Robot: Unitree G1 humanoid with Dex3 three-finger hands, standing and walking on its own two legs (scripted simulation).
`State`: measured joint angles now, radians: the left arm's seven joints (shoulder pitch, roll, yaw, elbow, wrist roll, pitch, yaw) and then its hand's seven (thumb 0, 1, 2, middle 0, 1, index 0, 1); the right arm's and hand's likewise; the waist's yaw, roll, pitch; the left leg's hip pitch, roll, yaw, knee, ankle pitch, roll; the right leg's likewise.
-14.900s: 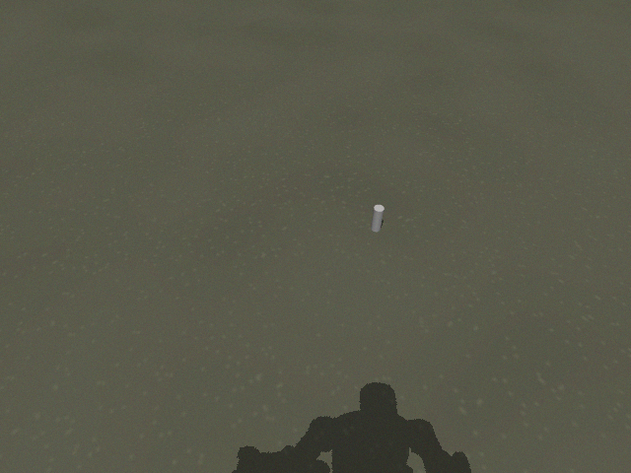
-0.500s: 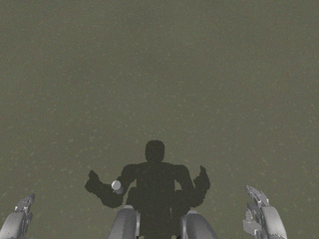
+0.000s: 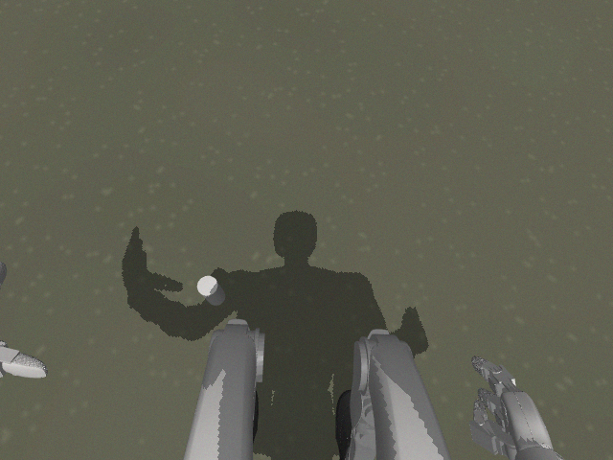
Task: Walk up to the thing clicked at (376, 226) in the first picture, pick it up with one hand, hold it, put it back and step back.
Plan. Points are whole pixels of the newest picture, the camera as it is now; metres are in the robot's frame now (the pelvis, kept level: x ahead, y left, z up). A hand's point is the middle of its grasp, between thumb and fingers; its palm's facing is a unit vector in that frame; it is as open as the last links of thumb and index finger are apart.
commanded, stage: go down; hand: left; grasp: from the side
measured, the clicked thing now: (212, 291) +0.39 +0.22 -0.44
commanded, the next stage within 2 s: none
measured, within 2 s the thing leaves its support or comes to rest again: neither
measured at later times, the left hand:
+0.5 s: hand (26, 295) +0.31 +0.39 -0.10, palm faces +0.17 -0.97 -0.17, open 17.4 cm
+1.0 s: hand (32, 288) +0.32 +0.40 -0.12, palm faces +0.15 -0.98 -0.15, open 17.5 cm
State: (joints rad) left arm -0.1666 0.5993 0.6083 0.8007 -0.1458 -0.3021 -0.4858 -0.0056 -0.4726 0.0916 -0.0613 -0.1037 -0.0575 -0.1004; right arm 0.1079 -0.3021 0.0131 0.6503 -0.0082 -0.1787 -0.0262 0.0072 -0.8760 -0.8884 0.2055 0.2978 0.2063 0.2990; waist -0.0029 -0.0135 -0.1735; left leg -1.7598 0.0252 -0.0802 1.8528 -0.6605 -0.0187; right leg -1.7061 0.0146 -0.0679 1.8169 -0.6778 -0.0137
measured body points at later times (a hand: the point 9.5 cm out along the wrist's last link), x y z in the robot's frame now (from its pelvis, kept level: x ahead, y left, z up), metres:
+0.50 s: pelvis -0.02 +0.01 -0.07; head +0.18 +0.05 +0.33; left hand +0.29 +0.45 -0.09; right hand +0.16 -0.27 -0.18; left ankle +0.07 +0.13 -0.47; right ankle +0.07 -0.12 -0.47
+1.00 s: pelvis -0.02 +0.01 -0.11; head +0.18 +0.06 +0.29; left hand +0.31 +0.45 -0.11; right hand +0.15 -0.27 -0.22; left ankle +0.07 +0.13 -0.47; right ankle +0.07 -0.12 -0.47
